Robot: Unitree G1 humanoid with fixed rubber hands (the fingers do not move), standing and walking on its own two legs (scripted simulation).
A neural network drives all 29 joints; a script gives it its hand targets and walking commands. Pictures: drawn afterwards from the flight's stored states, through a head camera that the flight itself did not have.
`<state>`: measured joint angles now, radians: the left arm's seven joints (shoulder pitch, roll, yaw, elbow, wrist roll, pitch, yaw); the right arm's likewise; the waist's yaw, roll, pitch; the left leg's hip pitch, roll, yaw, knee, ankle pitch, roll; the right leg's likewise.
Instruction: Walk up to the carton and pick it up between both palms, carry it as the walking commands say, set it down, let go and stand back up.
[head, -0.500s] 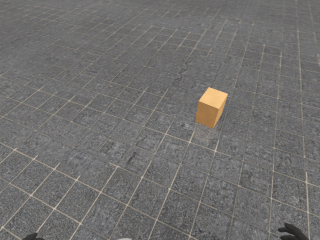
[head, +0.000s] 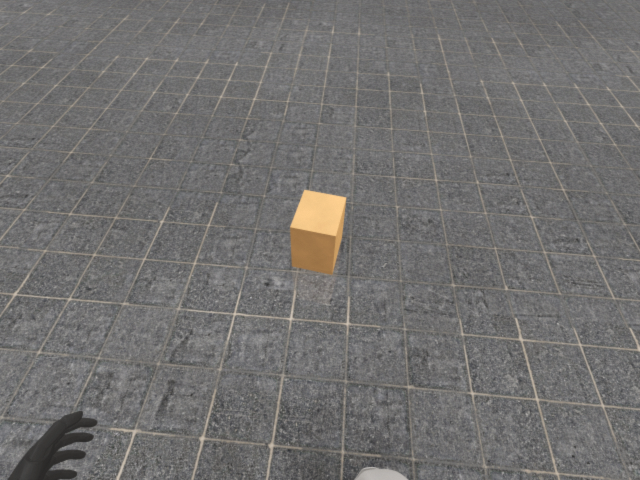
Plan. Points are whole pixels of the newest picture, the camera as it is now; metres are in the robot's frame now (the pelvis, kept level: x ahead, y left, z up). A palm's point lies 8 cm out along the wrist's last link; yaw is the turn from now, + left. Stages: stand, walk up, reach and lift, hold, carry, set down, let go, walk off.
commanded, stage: walk up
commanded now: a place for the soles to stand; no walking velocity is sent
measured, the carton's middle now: (318, 232) +1.02 -0.11 -0.64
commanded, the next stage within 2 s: none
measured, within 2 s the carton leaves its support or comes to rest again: neither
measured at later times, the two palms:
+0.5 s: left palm (72, 370) +0.31 +0.33 -0.08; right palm (558, 373) +0.23 -0.34 -0.04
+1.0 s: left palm (89, 293) +0.43 +0.33 -0.07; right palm (496, 266) +0.43 -0.35 -0.07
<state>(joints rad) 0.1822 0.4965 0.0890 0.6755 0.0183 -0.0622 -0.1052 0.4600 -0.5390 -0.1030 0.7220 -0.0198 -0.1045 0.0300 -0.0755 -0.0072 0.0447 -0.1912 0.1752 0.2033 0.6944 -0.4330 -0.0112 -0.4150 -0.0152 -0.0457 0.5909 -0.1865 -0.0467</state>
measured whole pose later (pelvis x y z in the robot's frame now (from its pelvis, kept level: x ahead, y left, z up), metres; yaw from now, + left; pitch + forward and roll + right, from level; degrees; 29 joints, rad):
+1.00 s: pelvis +0.36 -0.01 +0.00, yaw -6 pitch -1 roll +0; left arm 0.40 0.50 0.08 0.71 0.01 -0.08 -0.04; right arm 0.30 -0.48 -0.07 0.74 -0.02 -0.09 0.06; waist 0.05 0.00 0.05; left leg -0.41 0.04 0.08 0.61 -0.22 0.04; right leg -0.26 -0.08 -0.07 0.72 -0.43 -0.02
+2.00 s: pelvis +0.48 -0.03 +0.01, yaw -7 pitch -1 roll +0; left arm 0.21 0.45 0.05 1.00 0.02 -0.06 -0.01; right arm 0.13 -0.47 -0.08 0.94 -0.04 -0.02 0.06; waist 0.02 0.02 0.02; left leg -0.23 0.02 0.01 0.64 -0.50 0.02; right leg -0.28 -0.02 0.00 0.51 -0.22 -0.02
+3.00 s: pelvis +0.62 +0.00 -0.01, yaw -18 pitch -1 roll +1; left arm 0.13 0.46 0.04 0.85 0.01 0.01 -0.01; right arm 0.10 -0.46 -0.06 0.85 -0.01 -0.01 -0.01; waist 0.00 -0.02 0.09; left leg -0.34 0.07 0.06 0.74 -0.37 -0.03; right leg -0.43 0.03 0.05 0.75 -0.29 -0.01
